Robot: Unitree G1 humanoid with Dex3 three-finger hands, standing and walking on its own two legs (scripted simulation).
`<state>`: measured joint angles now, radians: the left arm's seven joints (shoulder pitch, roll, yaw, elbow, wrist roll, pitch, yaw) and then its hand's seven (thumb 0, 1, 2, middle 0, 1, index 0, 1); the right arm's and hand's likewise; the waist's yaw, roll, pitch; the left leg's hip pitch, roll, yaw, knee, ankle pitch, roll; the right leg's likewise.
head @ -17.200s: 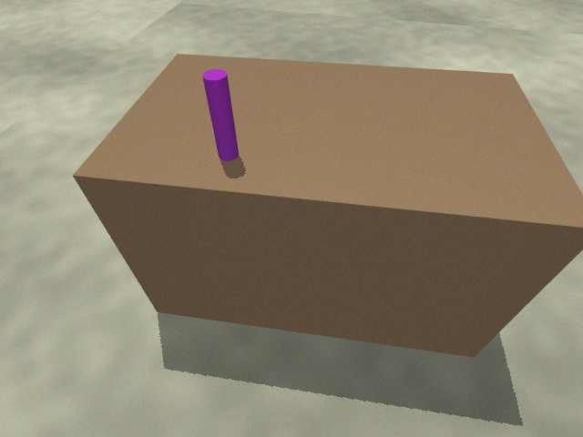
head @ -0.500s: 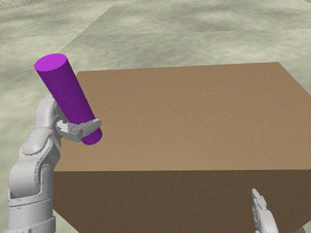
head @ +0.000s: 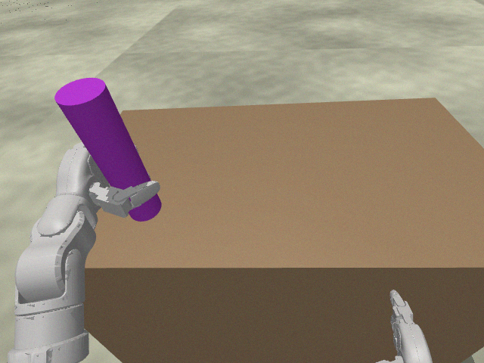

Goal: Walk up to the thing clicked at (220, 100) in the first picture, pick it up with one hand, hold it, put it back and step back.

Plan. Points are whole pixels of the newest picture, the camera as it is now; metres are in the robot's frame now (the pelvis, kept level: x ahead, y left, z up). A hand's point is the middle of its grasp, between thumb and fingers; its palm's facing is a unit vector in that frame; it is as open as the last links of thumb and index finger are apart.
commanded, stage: hold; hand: left
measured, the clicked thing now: (119, 161) +0.31 +0.16 +0.25
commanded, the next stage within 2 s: crouch in 0.32 s
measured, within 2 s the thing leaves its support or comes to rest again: neither
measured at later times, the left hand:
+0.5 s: hand (126, 177) +0.32 +0.17 +0.21, palm faces +0.07 -1.00 -0.04, open 8.7 cm
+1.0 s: hand (153, 184) +0.40 +0.17 +0.13, palm faces +0.10 -0.99 -0.01, open 8.7 cm
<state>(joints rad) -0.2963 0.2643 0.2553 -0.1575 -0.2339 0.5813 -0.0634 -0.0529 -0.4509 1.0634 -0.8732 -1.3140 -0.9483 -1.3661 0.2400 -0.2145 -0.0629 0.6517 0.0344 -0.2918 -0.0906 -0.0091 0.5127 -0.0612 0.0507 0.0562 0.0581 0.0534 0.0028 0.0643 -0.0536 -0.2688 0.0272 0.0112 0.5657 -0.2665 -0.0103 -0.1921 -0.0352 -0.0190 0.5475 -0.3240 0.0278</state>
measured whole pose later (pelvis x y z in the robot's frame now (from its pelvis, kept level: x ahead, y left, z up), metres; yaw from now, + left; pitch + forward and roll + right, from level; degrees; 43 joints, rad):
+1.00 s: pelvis -0.01 +0.00 +0.00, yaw -1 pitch +2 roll +0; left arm -0.47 0.28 0.24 0.41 -0.17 0.21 -0.02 -0.05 -0.45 1.07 -0.87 -1.31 -0.95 -1.36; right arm 0.21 -0.22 -0.05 0.68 0.02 -0.31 -0.08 -0.01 0.57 -0.04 0.05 0.06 0.06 0.05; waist -0.05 0.02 -0.02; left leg -0.36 0.04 0.03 0.59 -0.26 -0.01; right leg -0.30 -0.02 0.00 0.58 -0.31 0.02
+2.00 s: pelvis +0.00 +0.00 -0.02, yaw -2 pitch +10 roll -1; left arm -0.65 0.34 0.26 0.88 -0.14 -0.19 -0.04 -0.05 -0.47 1.08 -0.90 -1.28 -0.97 -1.33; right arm 0.24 -0.21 -0.04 0.46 0.00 -0.09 -0.03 -0.01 0.51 -0.06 0.05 0.06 0.06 0.05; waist -0.09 0.01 -0.07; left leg -0.61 0.06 0.03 0.77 -0.34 -0.01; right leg -0.53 -0.01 0.01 0.73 -0.37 0.03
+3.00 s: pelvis +0.00 +0.01 -0.05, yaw -2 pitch +17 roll -2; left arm -0.66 0.35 0.30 0.94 -0.11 -0.36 -0.05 -0.04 -0.44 1.00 -0.95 -1.20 -1.01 -1.24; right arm 0.38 -0.23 -0.03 0.09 -0.03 0.01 0.02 -0.01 0.50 -0.05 0.05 0.06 0.06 0.05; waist -0.13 -0.01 -0.11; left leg -0.85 0.07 0.00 0.98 -0.42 -0.01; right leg -0.76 0.00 -0.01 0.93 -0.46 0.03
